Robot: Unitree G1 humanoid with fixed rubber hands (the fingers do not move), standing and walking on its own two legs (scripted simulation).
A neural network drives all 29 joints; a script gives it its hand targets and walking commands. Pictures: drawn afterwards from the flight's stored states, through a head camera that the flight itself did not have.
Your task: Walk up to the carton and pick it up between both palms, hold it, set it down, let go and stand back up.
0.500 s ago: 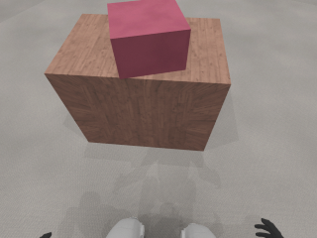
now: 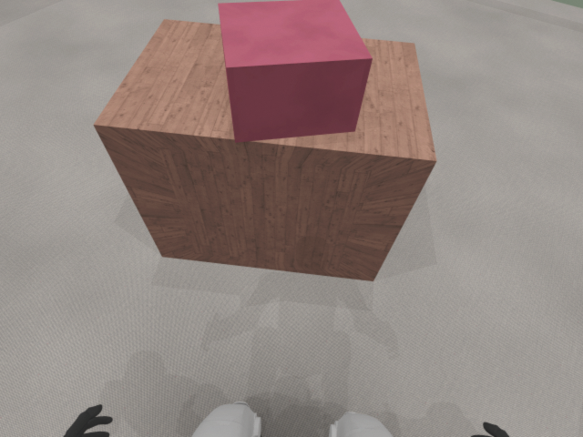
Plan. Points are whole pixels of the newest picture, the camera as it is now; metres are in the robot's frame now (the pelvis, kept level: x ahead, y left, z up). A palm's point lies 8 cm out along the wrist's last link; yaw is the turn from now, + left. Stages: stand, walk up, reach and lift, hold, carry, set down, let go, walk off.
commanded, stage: walk up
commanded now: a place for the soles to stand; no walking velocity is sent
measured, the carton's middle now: (288, 68) +0.86 +0.04 -0.01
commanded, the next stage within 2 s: none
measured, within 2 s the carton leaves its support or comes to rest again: neither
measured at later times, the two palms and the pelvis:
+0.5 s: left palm out of the picture +0.09 +0.31 -0.11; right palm out of the picture +0.06 -0.31 -0.10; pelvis +0.04 -0.01 +0.01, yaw +0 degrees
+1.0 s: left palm (110, 363) +0.20 +0.26 -0.08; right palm (503, 379) +0.22 -0.34 -0.14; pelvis +0.17 -0.05 +0.00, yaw -2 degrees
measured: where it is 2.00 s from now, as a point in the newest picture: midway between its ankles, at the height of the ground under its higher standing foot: (272, 356)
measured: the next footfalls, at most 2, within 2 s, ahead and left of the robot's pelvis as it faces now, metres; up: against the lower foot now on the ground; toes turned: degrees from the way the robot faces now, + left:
right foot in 0.70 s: +0.24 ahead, -0.16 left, +0.00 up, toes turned -5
left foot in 1.26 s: +0.38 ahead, +0.14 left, +0.00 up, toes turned +3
